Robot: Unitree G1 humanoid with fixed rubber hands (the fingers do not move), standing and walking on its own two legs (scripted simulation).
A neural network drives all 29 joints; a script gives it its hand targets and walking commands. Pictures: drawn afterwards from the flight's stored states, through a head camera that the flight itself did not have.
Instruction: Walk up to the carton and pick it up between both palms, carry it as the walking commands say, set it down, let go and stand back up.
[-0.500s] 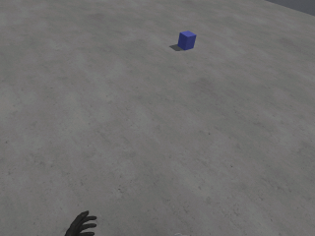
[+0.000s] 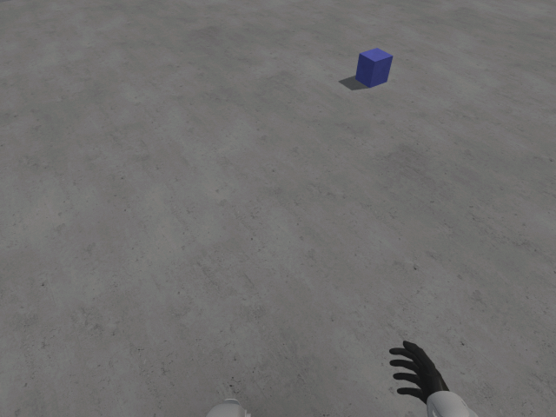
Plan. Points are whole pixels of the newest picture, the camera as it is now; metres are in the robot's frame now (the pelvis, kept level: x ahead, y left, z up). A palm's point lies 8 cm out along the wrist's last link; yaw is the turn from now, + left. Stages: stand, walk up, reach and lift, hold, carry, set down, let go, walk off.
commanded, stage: walk up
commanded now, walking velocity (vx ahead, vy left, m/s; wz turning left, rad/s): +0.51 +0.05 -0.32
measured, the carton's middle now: (373, 67) +2.58 -0.40 -0.68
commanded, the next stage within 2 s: none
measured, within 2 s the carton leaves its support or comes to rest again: neither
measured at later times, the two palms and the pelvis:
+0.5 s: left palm (193, 264) +0.43 +0.24 -0.13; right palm out of the picture +0.09 -0.21 -0.10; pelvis +0.25 +0.02 +0.00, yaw -6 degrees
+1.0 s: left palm (207, 296) +0.37 +0.20 -0.15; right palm (438, 209) +0.61 -0.28 -0.09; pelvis +0.44 -0.04 -0.01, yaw -5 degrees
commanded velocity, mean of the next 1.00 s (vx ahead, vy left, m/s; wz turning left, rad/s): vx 0.49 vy -0.14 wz -0.13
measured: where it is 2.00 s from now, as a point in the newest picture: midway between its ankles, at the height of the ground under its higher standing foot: (330, 271)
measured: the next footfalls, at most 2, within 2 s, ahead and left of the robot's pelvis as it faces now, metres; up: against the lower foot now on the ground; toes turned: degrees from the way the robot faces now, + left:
left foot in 0.14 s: +0.22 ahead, +0.15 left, +0.00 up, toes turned +5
right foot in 0.62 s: +0.45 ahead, -0.15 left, +0.00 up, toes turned -14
